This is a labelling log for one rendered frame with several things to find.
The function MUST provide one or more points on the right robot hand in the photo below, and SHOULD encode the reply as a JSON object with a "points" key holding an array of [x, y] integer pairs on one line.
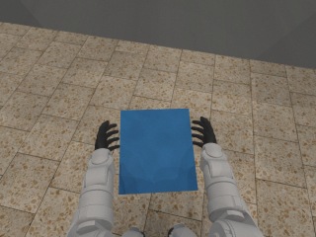
{"points": [[207, 131]]}

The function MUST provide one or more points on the carton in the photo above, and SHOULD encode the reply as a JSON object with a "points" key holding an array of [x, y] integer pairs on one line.
{"points": [[156, 152]]}

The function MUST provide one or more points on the robot left shin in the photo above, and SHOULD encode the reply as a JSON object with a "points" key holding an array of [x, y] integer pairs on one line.
{"points": [[134, 228]]}

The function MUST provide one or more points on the left robot hand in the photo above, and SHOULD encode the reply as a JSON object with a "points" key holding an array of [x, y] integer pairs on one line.
{"points": [[103, 135]]}

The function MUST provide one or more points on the right robot forearm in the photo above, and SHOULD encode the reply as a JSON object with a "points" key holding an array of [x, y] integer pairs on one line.
{"points": [[224, 201]]}

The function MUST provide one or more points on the right robot upper arm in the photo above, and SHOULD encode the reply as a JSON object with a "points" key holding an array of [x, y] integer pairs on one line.
{"points": [[229, 228]]}

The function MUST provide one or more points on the right robot thigh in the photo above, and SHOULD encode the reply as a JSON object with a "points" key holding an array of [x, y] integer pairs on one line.
{"points": [[182, 232]]}

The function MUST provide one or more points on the left robot forearm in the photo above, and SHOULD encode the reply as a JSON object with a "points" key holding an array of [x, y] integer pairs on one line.
{"points": [[95, 208]]}

